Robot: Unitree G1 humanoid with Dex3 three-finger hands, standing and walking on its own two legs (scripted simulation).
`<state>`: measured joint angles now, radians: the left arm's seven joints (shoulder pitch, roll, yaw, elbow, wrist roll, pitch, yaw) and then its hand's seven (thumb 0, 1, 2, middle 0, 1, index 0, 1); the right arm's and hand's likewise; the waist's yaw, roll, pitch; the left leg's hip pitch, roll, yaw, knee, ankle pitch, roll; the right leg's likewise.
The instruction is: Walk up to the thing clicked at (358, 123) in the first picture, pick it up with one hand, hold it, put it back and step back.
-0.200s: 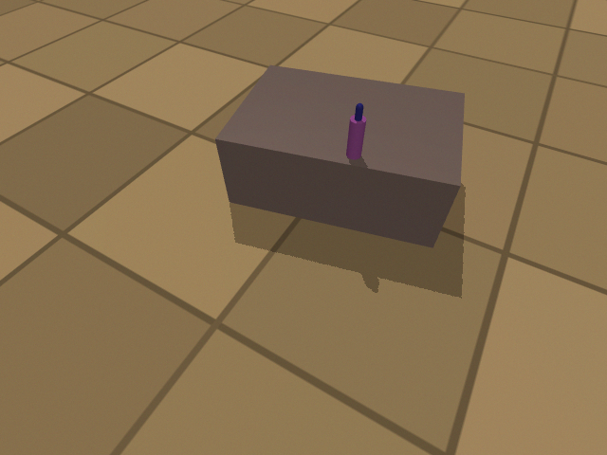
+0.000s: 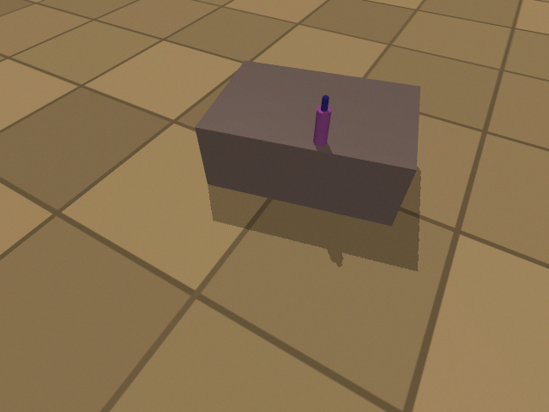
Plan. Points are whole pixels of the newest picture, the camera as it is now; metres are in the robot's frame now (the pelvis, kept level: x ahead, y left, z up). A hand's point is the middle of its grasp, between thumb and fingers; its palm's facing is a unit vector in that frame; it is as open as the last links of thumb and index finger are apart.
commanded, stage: stand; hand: left
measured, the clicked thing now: (322, 120) +1.17 -0.18 -0.31
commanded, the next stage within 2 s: walk up in 0.92 s
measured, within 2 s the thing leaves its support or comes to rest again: neither
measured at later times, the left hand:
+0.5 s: hand out of the picture +0.08 +0.25 -0.16, palm faces -0.03 -0.94 -0.34, open 7.4 cm
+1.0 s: hand out of the picture +0.08 +0.26 -0.15, palm faces -0.07 -0.94 -0.33, open 7.4 cm
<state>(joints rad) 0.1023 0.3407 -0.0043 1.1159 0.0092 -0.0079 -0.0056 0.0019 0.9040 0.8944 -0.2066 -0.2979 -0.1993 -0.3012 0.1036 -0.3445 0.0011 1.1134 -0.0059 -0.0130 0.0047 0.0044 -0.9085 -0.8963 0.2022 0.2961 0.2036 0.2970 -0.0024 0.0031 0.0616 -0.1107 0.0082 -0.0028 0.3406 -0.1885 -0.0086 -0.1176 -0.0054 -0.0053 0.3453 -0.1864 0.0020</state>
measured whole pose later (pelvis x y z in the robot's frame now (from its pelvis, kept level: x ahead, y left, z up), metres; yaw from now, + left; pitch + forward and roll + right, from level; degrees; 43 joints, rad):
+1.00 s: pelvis +0.01 +0.00 +0.00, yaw -2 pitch -2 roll +1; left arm 0.17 0.37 0.04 1.06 0.04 0.01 -0.05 0.00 0.90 0.89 -0.21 -0.30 -0.20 -0.30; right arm 0.15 -0.35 -0.04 1.05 -0.03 -0.05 0.03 0.00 -0.91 -0.90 0.20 0.30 0.21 0.30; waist 0.01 -0.01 0.03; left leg -0.12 0.01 0.04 0.39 -0.26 0.02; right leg -0.23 0.00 0.02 0.59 -0.38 -0.02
